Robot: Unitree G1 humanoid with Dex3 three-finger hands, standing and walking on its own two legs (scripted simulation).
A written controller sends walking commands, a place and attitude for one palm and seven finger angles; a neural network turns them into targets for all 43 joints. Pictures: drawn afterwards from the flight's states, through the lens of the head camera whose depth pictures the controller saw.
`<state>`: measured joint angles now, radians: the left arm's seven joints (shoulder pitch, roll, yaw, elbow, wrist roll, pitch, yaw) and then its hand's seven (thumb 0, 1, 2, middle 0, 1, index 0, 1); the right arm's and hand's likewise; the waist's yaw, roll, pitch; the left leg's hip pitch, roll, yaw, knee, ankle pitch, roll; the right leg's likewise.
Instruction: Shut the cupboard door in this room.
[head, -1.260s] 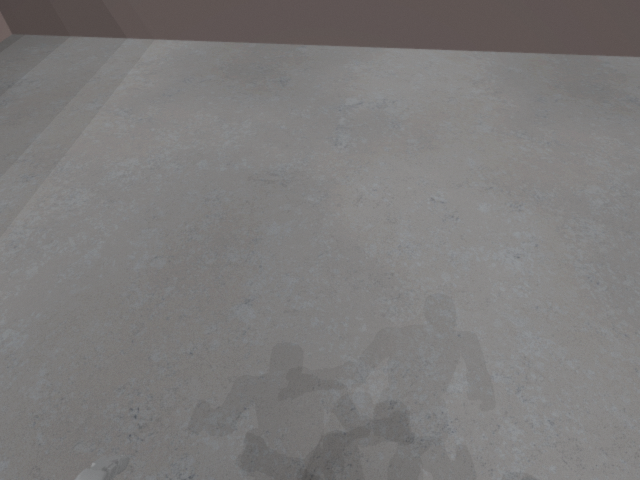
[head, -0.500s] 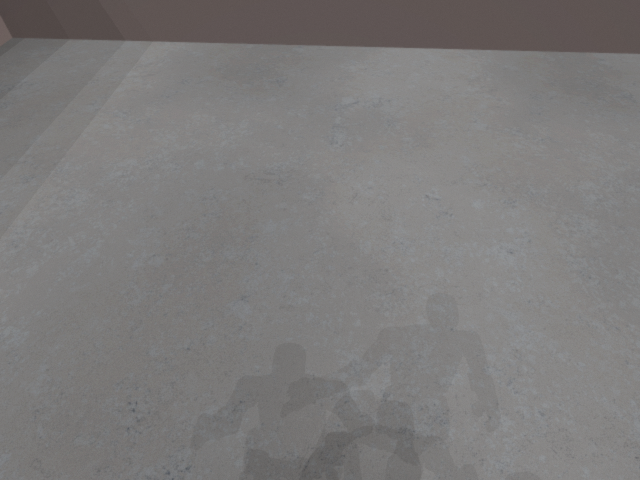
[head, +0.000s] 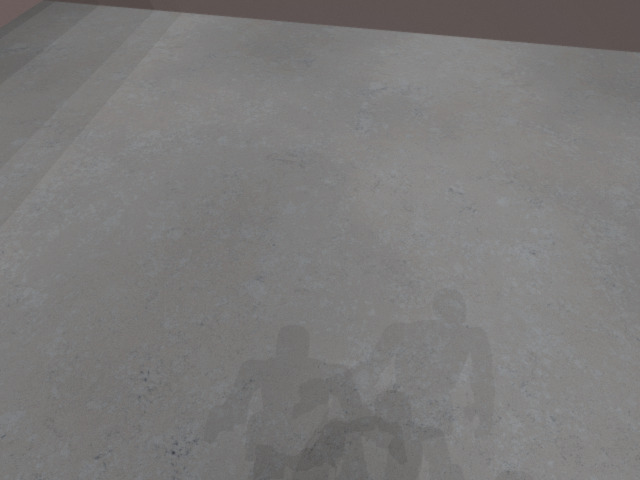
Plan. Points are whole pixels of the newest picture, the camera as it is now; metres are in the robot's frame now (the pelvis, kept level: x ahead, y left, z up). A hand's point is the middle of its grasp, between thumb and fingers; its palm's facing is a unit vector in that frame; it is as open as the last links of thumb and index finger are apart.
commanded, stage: turn or walk to find it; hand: left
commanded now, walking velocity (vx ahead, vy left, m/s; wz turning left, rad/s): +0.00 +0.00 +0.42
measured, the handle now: out of the picture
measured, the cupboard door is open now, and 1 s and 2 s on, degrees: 81 81 81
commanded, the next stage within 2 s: stand and wait in 1.66 s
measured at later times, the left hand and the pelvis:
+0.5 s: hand out of the picture +0.01 +0.18 -0.14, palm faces +0.23 -0.93 -0.30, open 7.4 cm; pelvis -0.04 -0.04 +0.01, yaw +13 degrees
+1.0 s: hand out of the picture -0.18 +0.17 -0.18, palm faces +0.48 -0.85 -0.23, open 7.4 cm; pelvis -0.08 -0.01 +0.00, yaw +25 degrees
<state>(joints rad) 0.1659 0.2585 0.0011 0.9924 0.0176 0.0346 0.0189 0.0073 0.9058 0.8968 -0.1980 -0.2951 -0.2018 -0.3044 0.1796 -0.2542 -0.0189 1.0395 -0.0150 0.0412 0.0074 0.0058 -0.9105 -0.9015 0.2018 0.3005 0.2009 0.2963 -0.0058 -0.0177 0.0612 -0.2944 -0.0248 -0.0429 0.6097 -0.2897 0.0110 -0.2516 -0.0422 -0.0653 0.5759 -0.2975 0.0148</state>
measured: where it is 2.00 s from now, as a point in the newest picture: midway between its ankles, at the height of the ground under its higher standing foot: outside the picture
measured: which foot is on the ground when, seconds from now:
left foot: down 0.00-0.42, up 0.44-0.88, down 0.90-1.00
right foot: down 0.00-0.02, up 0.04-0.40, down 0.42-0.90, up 0.92-1.00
